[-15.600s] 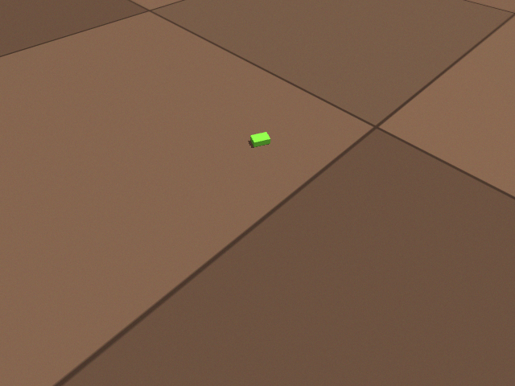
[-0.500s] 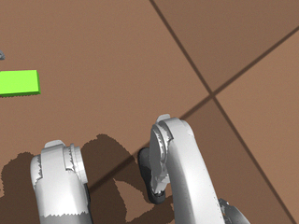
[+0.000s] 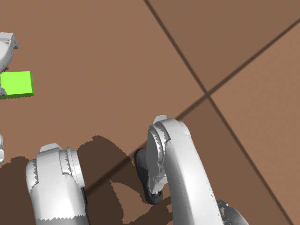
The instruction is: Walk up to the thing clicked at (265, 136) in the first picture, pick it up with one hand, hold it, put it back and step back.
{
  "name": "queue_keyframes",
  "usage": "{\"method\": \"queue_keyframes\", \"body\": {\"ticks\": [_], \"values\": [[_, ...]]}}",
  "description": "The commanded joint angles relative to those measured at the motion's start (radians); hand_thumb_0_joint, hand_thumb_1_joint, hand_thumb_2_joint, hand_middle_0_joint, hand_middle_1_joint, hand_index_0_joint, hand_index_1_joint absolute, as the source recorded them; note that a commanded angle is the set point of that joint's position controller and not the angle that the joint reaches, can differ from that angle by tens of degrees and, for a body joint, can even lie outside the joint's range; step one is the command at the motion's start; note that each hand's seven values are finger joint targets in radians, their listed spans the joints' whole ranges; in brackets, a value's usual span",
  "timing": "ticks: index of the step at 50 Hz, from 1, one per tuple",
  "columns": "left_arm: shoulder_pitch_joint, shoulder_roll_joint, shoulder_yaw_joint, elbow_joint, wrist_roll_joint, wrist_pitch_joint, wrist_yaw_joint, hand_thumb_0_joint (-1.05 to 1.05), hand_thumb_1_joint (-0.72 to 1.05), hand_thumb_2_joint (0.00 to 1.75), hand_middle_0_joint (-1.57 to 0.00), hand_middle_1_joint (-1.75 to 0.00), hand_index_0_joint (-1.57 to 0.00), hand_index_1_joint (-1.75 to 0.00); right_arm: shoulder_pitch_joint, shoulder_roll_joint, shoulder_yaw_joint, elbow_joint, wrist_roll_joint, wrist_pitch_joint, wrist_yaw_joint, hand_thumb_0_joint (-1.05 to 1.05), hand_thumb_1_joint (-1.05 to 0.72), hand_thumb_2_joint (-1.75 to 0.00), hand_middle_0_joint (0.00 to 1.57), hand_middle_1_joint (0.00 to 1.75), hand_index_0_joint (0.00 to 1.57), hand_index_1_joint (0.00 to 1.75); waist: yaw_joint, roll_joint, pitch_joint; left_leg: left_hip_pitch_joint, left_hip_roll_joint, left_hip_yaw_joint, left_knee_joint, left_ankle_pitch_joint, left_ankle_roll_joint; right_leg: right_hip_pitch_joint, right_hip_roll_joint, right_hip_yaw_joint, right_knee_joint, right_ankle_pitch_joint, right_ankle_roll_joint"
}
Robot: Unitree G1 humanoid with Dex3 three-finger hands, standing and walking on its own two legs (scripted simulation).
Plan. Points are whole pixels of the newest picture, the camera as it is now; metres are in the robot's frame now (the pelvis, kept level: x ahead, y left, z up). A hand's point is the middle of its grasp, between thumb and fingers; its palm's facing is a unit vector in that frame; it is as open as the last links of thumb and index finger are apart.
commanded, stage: approach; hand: left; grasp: from above
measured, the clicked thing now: (12, 84) +0.52 +0.27 -0.31
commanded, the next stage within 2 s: close in in 0.42 s
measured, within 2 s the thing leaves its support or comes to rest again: neither
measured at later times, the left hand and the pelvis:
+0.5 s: hand out of the picture +0.50 +0.31 -0.17, palm faces -0.48 -0.06 -0.87, open 13.5 cm; pelvis +0.00 +0.00 -0.01, yaw +0 degrees
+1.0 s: hand (4, 81) +0.50 +0.27 -0.23, palm faces -0.45 -0.03 -0.89, open 13.9 cm; pelvis -0.01 +0.00 -0.01, yaw -2 degrees
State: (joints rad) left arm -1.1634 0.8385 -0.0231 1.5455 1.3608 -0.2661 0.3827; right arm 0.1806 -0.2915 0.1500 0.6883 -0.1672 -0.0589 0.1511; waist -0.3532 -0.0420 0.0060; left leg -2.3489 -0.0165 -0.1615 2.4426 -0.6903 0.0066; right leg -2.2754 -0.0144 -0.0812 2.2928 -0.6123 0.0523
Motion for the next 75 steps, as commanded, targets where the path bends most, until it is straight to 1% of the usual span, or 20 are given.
{"method": "queue_keyframes", "body": {"ticks": [1, 6, 11, 13, 14, 19, 22, 26, 29, 33, 36, 39, 41, 45, 51, 56, 62, 66, 67, 75], "values": [[-0.387, 0.193, 0.036, -0.056, 0.015, 0.035, 0.070, 0.00, -0.43, 0.93, -0.18, -0.91, -0.18, -0.92, 0.259, -0.298, -0.074, 0.006, 0.002, 0.002, -0.018, 0.00, -0.90, -0.90, 0.20, 0.30, 0.20, 0.30, -0.074, 0.455, -0.599, 0.553, 0.004, 0.069, -0.280, 0.195, 0.003, 0.265, 0.035, -0.117, -0.171, 0.200, -0.086], [-0.294, 0.275, 0.096, -0.064, 0.020, 0.101, 0.098, 0.00, -0.41, 0.91, -0.18, -0.91, -0.19, -0.91, 0.232, -0.301, -0.056, -0.045, 0.012, -0.005, -0.012, 0.00, -0.90, -0.90, 0.20, 0.30, 0.20, 0.30, -0.025, 0.485, -0.681, 0.559, 0.000, 0.095, -0.277, 0.245, 0.011, 0.348, 0.041, -0.106, -0.169, 0.237, -0.089], [-0.231, 0.369, 0.161, -0.160, -0.054, 0.144, 0.075, 0.00, -0.42, 0.91, -0.20, -0.85, -0.19, -0.86, 0.215, -0.299, -0.051, -0.074, 0.032, -0.006, -0.010, 0.00, -0.90, -0.90, 0.20, 0.30, 0.20, 0.30, 0.019, 0.413, -0.745, 0.460, -0.001, 0.127, -0.249, 0.241, 0.037, 0.485, 0.045, -0.073, -0.190, 0.251, -0.077], [-0.193, 0.347, 0.148, -0.162, -0.088, 0.145, 0.049, 0.00, -0.42, 0.91, -0.20, -0.87, -0.19, -0.87, 0.210, -0.287, -0.053, -0.062, 0.037, -0.003, -0.010, 0.00, -0.90, -0.90, 0.20, 0.30, 0.20, 0.30, 0.018, 0.375, -0.727, 0.424, 0.003, 0.126, -0.240, 0.217, 0.042, 0.500, 0.052, -0.068, -0.195, 0.235, -0.074], [-0.189, 0.341, 0.139, -0.169, -0.090, 0.140, 0.026, 0.00, -0.43, 0.90, -0.18, -0.89, -0.18, -0.89, 0.215, -0.297, -0.054, -0.061, 0.035, -0.002, -0.011, 0.00, -0.91, -0.90, 0.20, 0.30, 0.20, 0.30, -0.011, 0.340, -0.675, 0.383, 0.001, 0.125, -0.224, 0.192, 0.045, 0.487, 0.052, -0.068, -0.201, 0.207, -0.076], [-0.268, 0.379, 0.182, -0.291, -0.140, 0.059, -0.071, 0.00, -0.46, 0.93, -0.17, -0.91, -0.17, -0.91, 0.239, -0.320, -0.078, -0.060, 0.016, 0.007, -0.029, 0.00, -0.91, -0.90, 0.20, 0.30, 0.20, 0.30, -0.043, 0.309, -0.665, 0.375, 0.004, 0.110, -0.203, 0.150, 0.034, 0.482, 0.043, -0.070, -0.237, 0.131, -0.080], [-0.337, 0.217, 0.061, -0.311, -0.130, -0.006, -0.121, 0.00, -0.46, 0.92, -0.17, -0.94, -0.17, -0.94, 0.272, -0.302, -0.079, -0.030, 0.004, 0.016, -0.031, 0.00, -0.92, -0.90, 0.20, 0.30, 0.20, 0.30, -0.084, 0.362, -0.651, 0.457, 0.009, 0.089, -0.208, 0.143, 0.015, 0.411, 0.048, -0.092, -0.240, 0.119, -0.087], [-0.336, 0.174, -0.014, -0.252, -0.102, -0.055, -0.135, 0.00, -0.44, 0.96, -0.18, -0.97, -0.18, -0.97, 0.280, -0.309, -0.074, 0.000, -0.002, 0.030, -0.036, 0.00, -0.92, -0.90, 0.20, 0.30, 0.20, 0.30, -0.083, 0.384, -0.588, 0.523, 0.012, 0.066, -0.229, 0.126, 0.000, 0.320, 0.047, -0.126, -0.226, 0.099, -0.090], [-0.314, 0.185, -0.017, -0.213, -0.053, -0.054, -0.094, 0.00, -0.45, 0.93, -0.15, -0.97, -0.16, -0.96, 0.267, -0.318, -0.066, -0.010, -0.005, 0.046, -0.031, 0.00, -0.91, -0.90, 0.20, 0.30, 0.20, 0.30, -0.062, 0.440, -0.583, 0.600, 0.012, 0.052, -0.255, 0.194, -0.011, 0.302, 0.045, -0.140, -0.199, 0.154, -0.092], [-0.323, 0.261, 0.034, -0.187, -0.013, -0.043, -0.014, 0.00, -0.46, 0.94, -0.14, -0.95, -0.14, -0.94, 0.238, -0.328, -0.049, -0.032, -0.006, 0.055, -0.022, 0.00, -0.90, -0.90, 0.20, 0.30, 0.20, 0.30, -0.045, 0.514, -0.619, 0.659, 0.014, 0.040, -0.267, 0.316, -0.016, 0.301, 0.043, -0.148, -0.160, 0.242, -0.094], [-0.324, 0.291, 0.071, -0.159, 0.019, -0.030, 0.041, 0.00, -0.48, 0.97, -0.14, -0.87, -0.13, -0.89, 0.232, -0.335, -0.047, -0.045, -0.012, 0.050, -0.014, 0.00, -0.90, -0.90, 0.20, 0.30, 0.20, 0.30, -0.059, 0.525, -0.604, 0.666, 0.014, 0.036, -0.263, 0.359, -0.019, 0.287, 0.036, -0.148, -0.148, 0.273, -0.094], [-0.336, 0.293, 0.076, -0.101, 0.034, -0.017, 0.094, 0.00, -0.50, 0.99, -0.13, -0.89, -0.11, -0.91, 0.210, -0.334, -0.036, -0.058, -0.014, 0.035, -0.010, 0.00, -0.90, -0.90, 0.20, 0.30, 0.20, 0.30, -0.082, 0.525, -0.575, 0.640, 0.018, 0.032, -0.267, 0.302, -0.013, 0.264, 0.039, -0.148, -0.149, 0.247, -0.089], [-0.311, 0.241, 0.054, -0.022, 0.036, -0.006, 0.119, 0.00, -0.49, 0.98, -0.12, -0.88, -0.11, -0.90, 0.210, -0.334, -0.028, -0.053, -0.024, 0.012, -0.004, 0.00, -0.90, -0.90, 0.20, 0.30, 0.20, 0.30, -0.120, 0.480, -0.502, 0.572, 0.016, 0.040, -0.246, 0.234, -0.004, 0.250, 0.041, -0.149, -0.153, 0.215, -0.084], [-0.355, 0.327, 0.089, -0.038, 0.040, 0.012, 0.155, 0.00, -0.49, 0.98, -0.13, -0.88, -0.12, -0.90, 0.210, -0.340, -0.014, -0.068, -0.028, -0.028, -0.003, 0.00, -0.90, -0.90, 0.20, 0.30, 0.20, 0.30, -0.121, 0.485, -0.541, 0.552, 0.017, 0.049, -0.242, 0.163, 0.010, 0.284, 0.049, -0.139, -0.160, 0.176, -0.080], [-0.320, 0.376, 0.122, 0.012, 0.017, 0.036, 0.158, 0.00, -0.54, 1.02, -0.08, -0.95, -0.06, -0.97, 0.215, -0.364, 0.002, -0.074, -0.036, -0.070, -0.003, 0.00, -0.90, -0.90, 0.20, 0.30, 0.20, 0.30, -0.131, 0.436, -0.513, 0.483, 0.022, 0.046, -0.219, 0.105, 0.018, 0.298, 0.056, -0.141, -0.163, 0.132, -0.077], [-0.291, 0.405, 0.122, -0.012, -0.003, 0.043, 0.130, 0.00, -0.56, 1.03, -0.08, -0.95, -0.06, -0.97, 0.228, -0.370, 0.019, -0.082, -0.039, -0.084, 0.001, 0.00, -0.90, -0.90, 0.20, 0.30, 0.20, 0.30, -0.126, 0.455, -0.539, 0.480, 0.025, 0.052, -0.195, 0.167, 0.014, 0.370, 0.063, -0.144, -0.159, 0.179, -0.077], [-0.215, 0.468, 0.172, -0.049, -0.006, 0.027, 0.113, 0.00, -0.55, 1.02, -0.09, -0.92, -0.07, -0.95, 0.254, -0.393, 0.020, -0.082, -0.047, -0.065, -0.001, 0.00, -0.90, -0.90, 0.20, 0.30, 0.20, 0.30, -0.110, 0.479, -0.556, 0.528, 0.031, 0.040, -0.172, 0.297, -0.006, 0.419, 0.064, -0.162, -0.149, 0.261, -0.087], [-0.215, 0.456, 0.170, -0.061, -0.004, 0.010, 0.115, 0.00, -0.54, 1.01, -0.10, -0.90, -0.07, -0.93, 0.263, -0.387, 0.035, -0.089, -0.057, -0.057, 0.009, 0.00, -0.90, -0.90, 0.20, 0.30, 0.20, 0.30, -0.136, 0.491, -0.533, 0.556, 0.038, 0.028, -0.156, 0.341, -0.010, 0.421, 0.064, -0.169, -0.139, 0.297, -0.085], [-0.200, 0.462, 0.168, -0.065, -0.008, 0.006, 0.119, 0.00, -0.53, 1.02, -0.10, -0.91, -0.08, -0.93, 0.246, -0.387, 0.032, -0.089, -0.056, -0.053, 0.007, 0.00, -0.90, -0.90, 0.20, 0.30, 0.20, 0.30, -0.117, 0.490, -0.540, 0.544, 0.037, 0.029, -0.166, 0.322, -0.008, 0.432, 0.068, -0.169, -0.144, 0.281, -0.086], [-0.226, 0.430, 0.132, -0.069, -0.003, -0.029, 0.140, 0.00, -0.52, 1.02, -0.10, -0.92, -0.08, -0.94, 0.229, -0.393, 0.045, -0.079, -0.071, -0.061, 0.013, 0.00, -0.90, -0.90, 0.20, 0.30, 0.20, 0.30, -0.150, 0.475, -0.457, 0.536, 0.039, 0.025, -0.150, 0.259, -0.006, 0.378, 0.069, -0.184, -0.155, 0.237, -0.078]]}}
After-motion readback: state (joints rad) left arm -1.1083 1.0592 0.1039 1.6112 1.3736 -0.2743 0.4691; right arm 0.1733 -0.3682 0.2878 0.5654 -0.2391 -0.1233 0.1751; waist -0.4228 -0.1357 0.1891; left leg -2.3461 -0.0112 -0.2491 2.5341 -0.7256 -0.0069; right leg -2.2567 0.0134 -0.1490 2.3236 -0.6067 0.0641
